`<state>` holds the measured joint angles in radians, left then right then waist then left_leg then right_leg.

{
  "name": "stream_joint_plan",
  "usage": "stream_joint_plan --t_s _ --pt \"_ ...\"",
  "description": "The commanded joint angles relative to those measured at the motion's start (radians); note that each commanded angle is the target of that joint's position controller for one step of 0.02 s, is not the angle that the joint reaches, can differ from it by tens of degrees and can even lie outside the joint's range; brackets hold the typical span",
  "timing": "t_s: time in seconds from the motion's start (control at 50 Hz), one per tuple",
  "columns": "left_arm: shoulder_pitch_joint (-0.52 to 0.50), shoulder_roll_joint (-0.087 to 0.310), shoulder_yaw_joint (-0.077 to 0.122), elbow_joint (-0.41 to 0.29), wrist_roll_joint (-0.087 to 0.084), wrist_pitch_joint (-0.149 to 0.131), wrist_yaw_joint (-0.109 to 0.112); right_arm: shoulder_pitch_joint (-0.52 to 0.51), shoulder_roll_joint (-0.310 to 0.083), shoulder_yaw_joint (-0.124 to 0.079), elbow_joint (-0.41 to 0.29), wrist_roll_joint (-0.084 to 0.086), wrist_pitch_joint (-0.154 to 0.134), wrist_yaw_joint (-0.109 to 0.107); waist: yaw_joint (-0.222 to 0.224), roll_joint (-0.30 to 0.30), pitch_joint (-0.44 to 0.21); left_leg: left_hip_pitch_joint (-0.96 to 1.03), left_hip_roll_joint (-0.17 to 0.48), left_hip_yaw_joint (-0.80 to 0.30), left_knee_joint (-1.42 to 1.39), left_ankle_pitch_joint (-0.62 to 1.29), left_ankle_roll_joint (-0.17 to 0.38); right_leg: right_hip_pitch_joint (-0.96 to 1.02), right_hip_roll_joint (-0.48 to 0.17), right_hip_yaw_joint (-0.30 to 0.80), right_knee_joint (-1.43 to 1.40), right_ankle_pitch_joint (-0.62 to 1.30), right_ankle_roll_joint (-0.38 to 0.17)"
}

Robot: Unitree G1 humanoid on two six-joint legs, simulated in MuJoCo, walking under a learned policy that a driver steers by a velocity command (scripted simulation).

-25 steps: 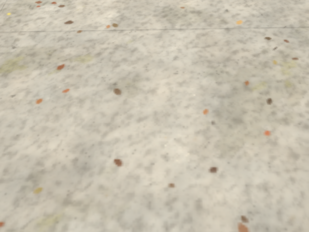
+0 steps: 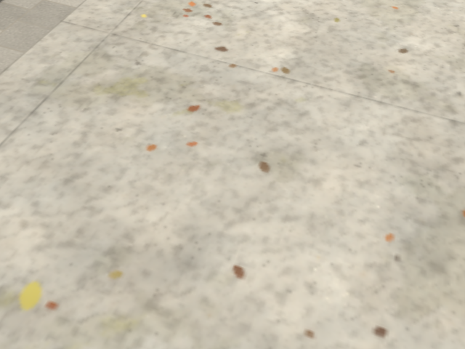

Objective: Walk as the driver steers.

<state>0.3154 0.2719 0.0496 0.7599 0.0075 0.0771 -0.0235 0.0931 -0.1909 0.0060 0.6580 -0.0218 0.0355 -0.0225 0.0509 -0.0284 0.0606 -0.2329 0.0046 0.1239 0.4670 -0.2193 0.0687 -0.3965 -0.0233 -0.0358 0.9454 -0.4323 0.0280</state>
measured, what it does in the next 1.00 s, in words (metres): steps on the spot, turning right: right foot, then left foot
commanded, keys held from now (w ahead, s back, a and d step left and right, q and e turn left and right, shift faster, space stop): e+shift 0.56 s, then q+shift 0.44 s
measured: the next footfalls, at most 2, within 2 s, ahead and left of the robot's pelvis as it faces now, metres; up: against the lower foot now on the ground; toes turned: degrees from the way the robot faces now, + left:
right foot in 0.20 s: +0.01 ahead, -0.11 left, +0.00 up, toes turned -15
left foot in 0.70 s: +0.14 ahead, +0.04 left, +0.00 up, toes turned -36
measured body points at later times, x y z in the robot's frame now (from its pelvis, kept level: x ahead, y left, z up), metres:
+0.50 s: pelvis -0.01 -0.03 +0.00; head +0.02 -0.07 +0.45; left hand +0.22 +0.20 -0.08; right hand +0.02 -0.34 -0.11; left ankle +0.09 +0.11 -0.68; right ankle -0.03 -0.10 -0.74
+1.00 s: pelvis +0.02 -0.01 +0.00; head +0.08 -0.01 +0.45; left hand +0.28 +0.19 -0.11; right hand -0.01 -0.31 -0.10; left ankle +0.10 +0.06 -0.74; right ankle -0.05 -0.12 -0.70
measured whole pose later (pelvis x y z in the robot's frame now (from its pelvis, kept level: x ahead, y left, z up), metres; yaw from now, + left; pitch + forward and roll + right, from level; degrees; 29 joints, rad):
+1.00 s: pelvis +0.02 -0.01 +0.00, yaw -21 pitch +2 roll -2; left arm 0.12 0.31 0.04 0.69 0.01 0.04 0.02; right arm 0.26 -0.31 -0.08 0.75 0.00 0.05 0.02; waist -0.04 -0.02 0.07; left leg -0.30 -0.12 -0.24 0.42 -0.13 0.04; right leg -0.34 0.09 0.11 0.78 -0.46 0.04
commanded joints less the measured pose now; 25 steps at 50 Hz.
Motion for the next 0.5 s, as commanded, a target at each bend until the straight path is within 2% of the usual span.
stream_joint_plan --t_s 0.02,0.06,0.12,0.16,0.18,0.2,0.22,0.24,0.26,0.28,0.3,0.32,0.34,0.4,0.5 --pt "-0.035 0.082 0.026 -0.080 0.003 -0.008 -0.008 0.040 -0.183 -0.061 -0.037 -0.005 -0.007 -0.011 -0.065 0.139 -0.077 0.099 0.294 -0.136 -0.140 0.259 0.135 -0.029 -0.015 -0.010 -0.027 -0.005 -0.006" --pt "-0.054 0.075 0.026 -0.099 0.003 -0.006 -0.014 0.042 -0.181 -0.065 -0.031 -0.009 -0.007 -0.010 -0.069 0.148 -0.070 0.090 0.308 -0.124 -0.134 0.226 0.140 -0.017 -0.020 -0.026 -0.074 -0.018 -0.011" --pt "-0.051 0.070 0.029 -0.121 -0.004 -0.009 -0.020 0.046 -0.192 -0.075 -0.020 -0.010 -0.012 -0.004 -0.063 0.151 -0.093 0.096 0.337 -0.103 -0.093 0.286 0.135 0.025 -0.018 -0.051 -0.146 -0.040 -0.029" --pt "-0.029 0.065 0.032 -0.128 -0.008 -0.014 -0.024 0.034 -0.204 -0.083 -0.017 -0.006 -0.014 0.000 -0.043 0.143 -0.113 0.086 0.342 -0.070 -0.042 0.286 0.102 0.086 -0.008 -0.072 -0.243 -0.001 -0.050" --pt "-0.001 0.061 0.033 -0.125 -0.007 -0.020 -0.023 0.025 -0.210 -0.088 -0.013 0.000 -0.013 0.002 -0.018 0.123 -0.120 0.048 0.327 -0.028 0.016 0.236 0.060 0.157 0.004 -0.076 -0.349 0.081 -0.065" --pt "0.037 0.092 0.042 -0.115 0.003 -0.031 -0.017 0.044 -0.205 -0.093 -0.002 0.002 -0.011 0.005 0.003 0.040 -0.112 -0.034 0.281 0.021 0.134 0.092 -0.014 0.234 -0.013 0.019 -0.487 0.190 -0.092" --pt "0.066 0.219 0.070 -0.123 0.017 -0.045 -0.001 0.071 -0.155 -0.084 -0.022 -0.002 -0.004 0.011 -0.007 -0.229 -0.088 -0.247 0.145 0.109 0.410 -0.221 -0.099 0.313 -0.243 0.390 -0.630 0.418 -0.159" --pt "0.110 0.309 0.101 -0.120 0.015 -0.042 0.003 -0.058 -0.138 -0.071 -0.096 0.001 0.010 0.005 0.041 -0.302 -0.037 -0.433 -0.028 -0.038 0.570 -0.469 -0.123 0.287 -0.348 0.621 -0.639 0.696 -0.317" --pt "0.112 0.272 0.098 -0.124 0.006 -0.038 0.008 -0.053 -0.149 -0.069 -0.086 -0.006 0.015 0.004 0.033 -0.147 -0.049 -0.464 0.005 -0.133 0.666 -0.423 -0.125 0.322 -0.326 0.541 -0.628 0.654 -0.342" --pt "0.052 0.239 0.087 -0.135 -0.003 -0.031 0.015 -0.032 -0.154 -0.071 -0.069 0.002 0.010 0.007 0.001 -0.090 -0.037 -0.464 0.020 -0.160 0.677 -0.320 -0.119 0.302 -0.269 0.466 -0.623 0.560 -0.322" --pt "-0.029 0.213 0.078 -0.152 -0.003 -0.023 0.021 -0.016 -0.165 -0.074 -0.054 0.006 -0.002 0.007 -0.035 -0.056 -0.027 -0.451 0.032 -0.173 0.641 -0.224 -0.116 0.285 -0.201 0.407 -0.624 0.511 -0.280" --pt "-0.074 0.193 0.073 -0.167 -0.011 -0.022 0.026 -0.002 -0.184 -0.080 -0.046 -0.008 -0.007 0.008 -0.045 -0.065 -0.045 -0.438 0.026 -0.166 0.638 -0.169 -0.119 0.294 -0.164 0.379 -0.614 0.552 -0.261" --pt "-0.085 0.180 0.069 -0.172 -0.012 -0.023 0.024 0.022 -0.187 -0.080 -0.031 -0.016 -0.006 0.011 -0.048 -0.061 -0.081 -0.414 0.016 -0.163 0.649 -0.142 -0.126 0.307 -0.140 0.357 -0.598 0.616 -0.254" --pt "-0.038 0.198 0.076 -0.159 -0.012 -0.029 0.018 0.032 -0.174 -0.073 -0.030 -0.006 0.003 0.015 -0.032 -0.029 -0.111 -0.406 0.003 -0.174 0.581 -0.126 -0.139 0.335 -0.117 0.375 -0.576 0.618 -0.245" --pt "-0.015 0.230 0.089 -0.164 0.002 -0.022 0.018 -0.013 -0.189 -0.066 -0.051 -0.004 0.002 0.007 0.003 -0.083 -0.095 -0.390 -0.028 -0.202 0.419 -0.134 -0.136 0.311 -0.099 0.498 -0.567 0.455 -0.255"
Velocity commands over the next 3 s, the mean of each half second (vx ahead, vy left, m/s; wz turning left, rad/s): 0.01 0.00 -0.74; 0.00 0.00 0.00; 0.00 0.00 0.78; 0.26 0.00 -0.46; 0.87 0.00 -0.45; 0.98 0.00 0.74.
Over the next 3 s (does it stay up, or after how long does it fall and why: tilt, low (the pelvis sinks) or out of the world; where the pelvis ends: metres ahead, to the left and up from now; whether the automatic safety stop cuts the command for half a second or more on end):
stays up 0.73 -0.51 -0.01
